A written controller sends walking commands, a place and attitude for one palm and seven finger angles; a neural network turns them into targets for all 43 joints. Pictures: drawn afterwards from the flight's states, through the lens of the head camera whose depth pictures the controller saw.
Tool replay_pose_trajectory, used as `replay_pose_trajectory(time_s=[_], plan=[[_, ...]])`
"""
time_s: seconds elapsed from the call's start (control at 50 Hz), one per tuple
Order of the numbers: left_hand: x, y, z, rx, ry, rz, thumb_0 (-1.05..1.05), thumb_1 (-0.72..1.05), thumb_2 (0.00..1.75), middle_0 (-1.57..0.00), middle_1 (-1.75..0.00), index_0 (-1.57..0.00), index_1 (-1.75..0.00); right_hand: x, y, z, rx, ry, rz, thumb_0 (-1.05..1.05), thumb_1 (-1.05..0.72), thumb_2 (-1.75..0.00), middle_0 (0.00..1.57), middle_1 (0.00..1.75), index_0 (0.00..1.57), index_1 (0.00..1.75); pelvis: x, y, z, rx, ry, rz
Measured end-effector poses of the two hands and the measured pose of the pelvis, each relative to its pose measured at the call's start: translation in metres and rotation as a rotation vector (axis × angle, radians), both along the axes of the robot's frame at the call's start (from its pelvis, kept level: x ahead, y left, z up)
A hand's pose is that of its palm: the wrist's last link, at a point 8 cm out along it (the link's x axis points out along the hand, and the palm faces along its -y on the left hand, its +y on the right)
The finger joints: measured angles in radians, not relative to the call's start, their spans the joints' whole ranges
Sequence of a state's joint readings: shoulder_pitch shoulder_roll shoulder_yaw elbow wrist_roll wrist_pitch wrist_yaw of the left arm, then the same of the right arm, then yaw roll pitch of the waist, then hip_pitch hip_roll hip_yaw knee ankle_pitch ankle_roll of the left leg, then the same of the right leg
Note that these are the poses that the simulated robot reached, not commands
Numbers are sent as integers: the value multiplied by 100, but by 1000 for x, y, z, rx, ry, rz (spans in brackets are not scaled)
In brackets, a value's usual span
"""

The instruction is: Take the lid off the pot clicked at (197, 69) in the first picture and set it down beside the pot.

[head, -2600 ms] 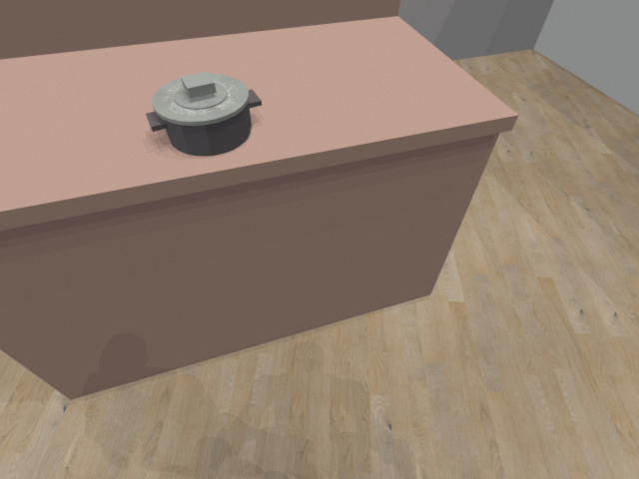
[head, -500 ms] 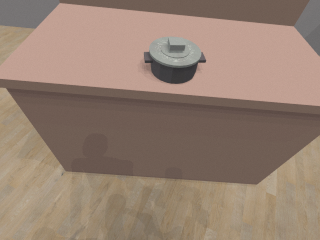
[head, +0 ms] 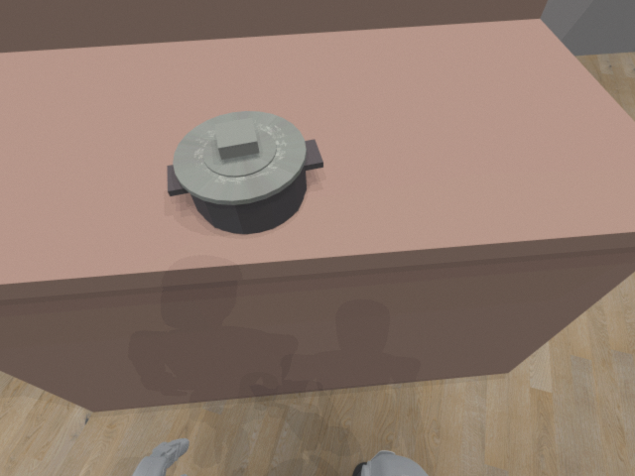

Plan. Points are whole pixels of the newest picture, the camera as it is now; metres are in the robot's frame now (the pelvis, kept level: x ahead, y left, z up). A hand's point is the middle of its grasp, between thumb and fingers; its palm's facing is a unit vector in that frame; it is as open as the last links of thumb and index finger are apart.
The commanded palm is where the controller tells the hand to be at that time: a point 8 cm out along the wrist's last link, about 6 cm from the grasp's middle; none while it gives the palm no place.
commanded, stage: come to a stop and stand still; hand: left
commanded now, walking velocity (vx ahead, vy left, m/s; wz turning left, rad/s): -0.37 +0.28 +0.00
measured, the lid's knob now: (236, 138) +0.50 +0.11 +0.14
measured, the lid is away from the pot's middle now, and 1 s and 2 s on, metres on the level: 0.00 0.00 0.00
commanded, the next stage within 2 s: look again from close up in 1.46 s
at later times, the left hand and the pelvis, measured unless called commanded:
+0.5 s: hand out of the picture +0.04 +0.25 -0.16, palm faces +0.09 -0.96 -0.27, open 7.4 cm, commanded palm none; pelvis +0.01 +0.04 +0.01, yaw +1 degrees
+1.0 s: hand out of the picture -0.03 +0.28 -0.16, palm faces +0.01 -0.98 -0.21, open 7.4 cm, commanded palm none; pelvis -0.05 +0.10 +0.02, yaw -1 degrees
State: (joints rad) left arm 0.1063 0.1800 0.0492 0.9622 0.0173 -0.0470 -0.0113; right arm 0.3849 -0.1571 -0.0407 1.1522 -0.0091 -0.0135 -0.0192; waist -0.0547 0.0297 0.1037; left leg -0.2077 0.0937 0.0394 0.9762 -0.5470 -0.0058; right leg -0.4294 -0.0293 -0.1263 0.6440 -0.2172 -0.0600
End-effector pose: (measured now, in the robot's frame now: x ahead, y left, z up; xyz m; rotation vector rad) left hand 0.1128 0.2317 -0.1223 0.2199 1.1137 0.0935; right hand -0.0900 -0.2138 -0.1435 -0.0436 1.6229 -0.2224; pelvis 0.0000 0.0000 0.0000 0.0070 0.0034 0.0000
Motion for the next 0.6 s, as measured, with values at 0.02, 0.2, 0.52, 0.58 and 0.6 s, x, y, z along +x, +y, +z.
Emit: replay_pose_trajectory(time_s=[0.02, 0.2, 0.52, 0.58, 0.6], plan=[[2, -6, 2, -2, 9, 7, 0, 91, 90, -19, -29, -20, -30, 14, -6, 1, -6, -16, 3, 1, -91, -90, 20, 30, 20, 30, 5, -3, 3, -1, -2, -2], [0, -17, 13, 19, 57, 83, -1, 93, 90, -20, -29, -20, -30, 144, -33, 10, -40, -225, 88, 1, -91, -90, 19, 30, 20, 30, 30, -12, 18, 7, 4, 6], [-86, 71, -7, 31, 162, 172, 0, 91, 90, -20, -29, -20, -30, 225, 21, 37, -94, -492, 233, 0, -91, -90, 19, 30, 20, 30, 6, 46, 10, -9, -7, 23], [-99, 88, -16, 7, 181, 189, 0, 91, 90, -20, -29, -20, -30, 203, 42, 42, -104, -468, 247, 1, -91, -90, 19, 30, 20, 30, -2, 61, 10, -8, -22, 26], [-103, 91, -16, 2, 189, 191, 0, 91, 90, -20, -29, -20, -30, 194, 49, 45, -104, -454, 249, 1, -91, -90, 19, 30, 20, 30, -4, 65, 13, -12, -23, 24]])
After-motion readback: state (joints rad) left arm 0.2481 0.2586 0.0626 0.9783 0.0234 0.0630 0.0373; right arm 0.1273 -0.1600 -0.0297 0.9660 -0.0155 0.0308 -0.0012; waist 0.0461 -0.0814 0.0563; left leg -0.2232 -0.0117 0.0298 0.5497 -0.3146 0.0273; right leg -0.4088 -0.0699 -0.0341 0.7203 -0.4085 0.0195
